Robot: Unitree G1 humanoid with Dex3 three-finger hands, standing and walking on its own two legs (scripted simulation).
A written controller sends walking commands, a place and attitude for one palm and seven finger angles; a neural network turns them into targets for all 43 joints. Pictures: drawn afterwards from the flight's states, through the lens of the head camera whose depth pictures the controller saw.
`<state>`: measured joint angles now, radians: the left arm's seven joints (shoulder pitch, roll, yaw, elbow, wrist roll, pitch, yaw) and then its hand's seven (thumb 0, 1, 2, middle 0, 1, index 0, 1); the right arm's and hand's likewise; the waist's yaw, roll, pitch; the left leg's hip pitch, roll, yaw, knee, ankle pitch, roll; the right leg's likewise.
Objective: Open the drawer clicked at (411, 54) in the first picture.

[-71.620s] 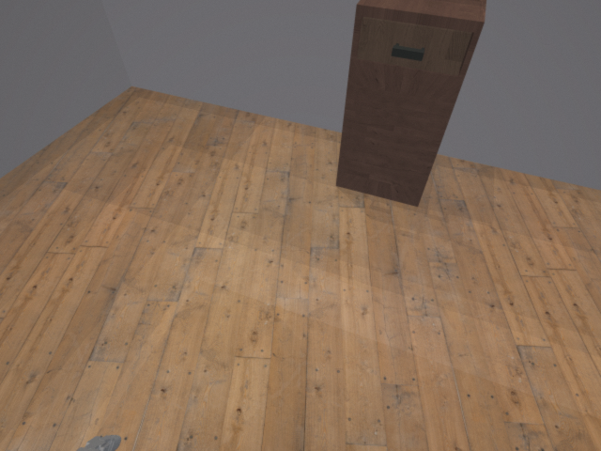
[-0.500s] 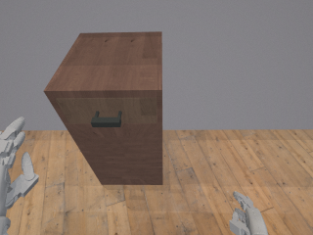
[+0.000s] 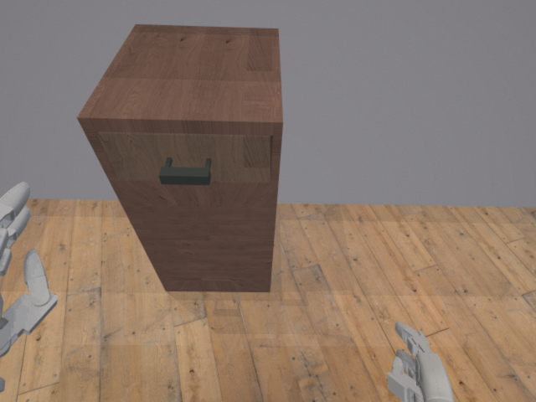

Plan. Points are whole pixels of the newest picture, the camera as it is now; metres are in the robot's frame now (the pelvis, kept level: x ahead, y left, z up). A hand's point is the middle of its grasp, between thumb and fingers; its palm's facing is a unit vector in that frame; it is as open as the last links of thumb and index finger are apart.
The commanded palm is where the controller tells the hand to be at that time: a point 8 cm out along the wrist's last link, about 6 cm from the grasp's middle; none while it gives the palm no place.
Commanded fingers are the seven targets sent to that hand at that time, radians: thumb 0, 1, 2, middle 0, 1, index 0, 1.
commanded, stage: step back with the hand held close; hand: left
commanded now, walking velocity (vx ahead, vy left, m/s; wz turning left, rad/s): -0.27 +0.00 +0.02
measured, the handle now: (187, 168) +0.57 +0.22 -0.04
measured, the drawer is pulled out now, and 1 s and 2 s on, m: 0.00 0.00 0.00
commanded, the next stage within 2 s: stop stepping back and stand still in 0.68 s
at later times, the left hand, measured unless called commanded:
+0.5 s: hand (35, 361) +0.13 +0.22 +0.16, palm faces +0.30 -0.83 -0.47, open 7.4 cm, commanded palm +0.07 +0.27 +0.19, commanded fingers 0.00 0.90 0.90 -0.20 -0.30 -0.20 -0.30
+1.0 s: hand out of the picture -0.02 +0.19 +0.17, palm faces +0.34 -0.82 -0.46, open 7.4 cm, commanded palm -0.07 +0.23 +0.19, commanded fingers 0.00 0.90 0.90 -0.20 -0.30 -0.20 -0.30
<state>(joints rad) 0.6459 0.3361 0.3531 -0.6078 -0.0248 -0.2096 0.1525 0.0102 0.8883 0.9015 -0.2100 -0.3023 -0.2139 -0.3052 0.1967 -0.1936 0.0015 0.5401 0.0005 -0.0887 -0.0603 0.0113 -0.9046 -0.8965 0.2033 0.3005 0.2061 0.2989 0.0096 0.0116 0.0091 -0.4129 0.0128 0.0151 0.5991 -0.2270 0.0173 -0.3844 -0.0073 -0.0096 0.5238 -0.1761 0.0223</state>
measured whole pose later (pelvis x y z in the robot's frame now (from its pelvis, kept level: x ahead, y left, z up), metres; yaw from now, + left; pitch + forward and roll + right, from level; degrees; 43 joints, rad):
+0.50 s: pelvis -0.06 -0.01 +0.00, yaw +0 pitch +5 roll -2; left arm 0.66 0.39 0.34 -0.60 -0.03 -0.23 0.13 0.01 0.89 0.90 -0.21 -0.30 -0.22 -0.31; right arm 0.17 -0.20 -0.02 0.59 0.00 -0.05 -0.07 0.01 -0.90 -0.90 0.20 0.30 0.21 0.30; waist -0.01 0.01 -0.04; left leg -0.43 -0.01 -0.03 0.67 -0.29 -0.02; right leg -0.30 0.07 0.02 0.50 -0.28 -0.03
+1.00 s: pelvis -0.21 -0.04 +0.01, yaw -2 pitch +3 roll +2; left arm 0.69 0.36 0.34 -0.58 -0.05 -0.18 0.15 0.01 0.89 0.90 -0.21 -0.30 -0.22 -0.31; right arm 0.25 -0.20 0.01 0.64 0.00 -0.08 -0.05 0.01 -0.90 -0.90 0.20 0.30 0.21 0.30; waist 0.01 -0.01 -0.05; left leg -0.54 -0.02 -0.01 0.91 -0.30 -0.02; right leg -0.23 0.01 -0.02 0.47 -0.29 -0.05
